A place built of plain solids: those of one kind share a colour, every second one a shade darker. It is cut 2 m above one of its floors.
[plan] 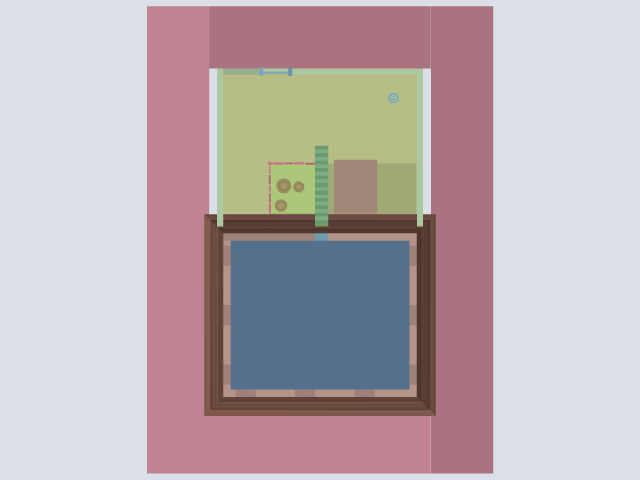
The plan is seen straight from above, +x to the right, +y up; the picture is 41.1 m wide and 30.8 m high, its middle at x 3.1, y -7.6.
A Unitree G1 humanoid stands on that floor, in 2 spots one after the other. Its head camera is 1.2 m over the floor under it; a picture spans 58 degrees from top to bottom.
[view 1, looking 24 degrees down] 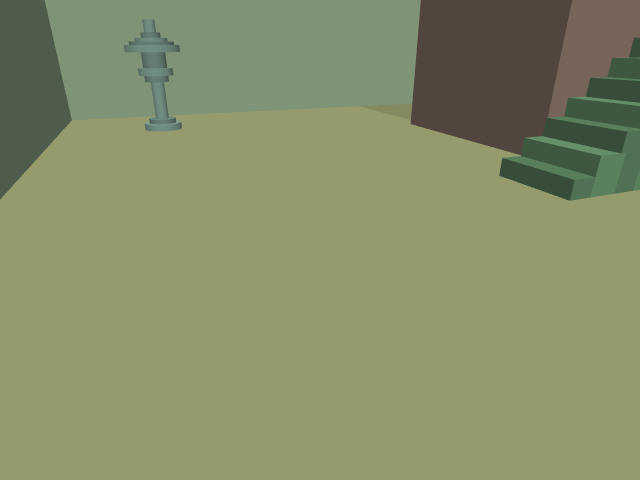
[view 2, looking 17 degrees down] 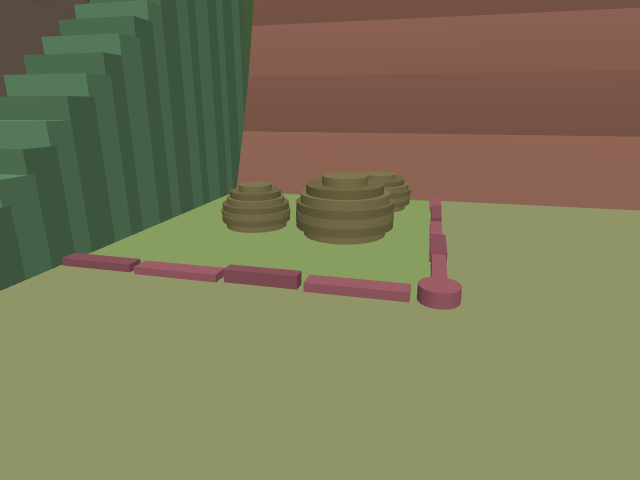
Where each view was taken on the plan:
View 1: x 0.27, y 1.71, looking -21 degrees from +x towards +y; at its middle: floor_court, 2.95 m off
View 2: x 0.00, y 0.00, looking -76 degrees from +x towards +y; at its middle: azalea_court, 4.04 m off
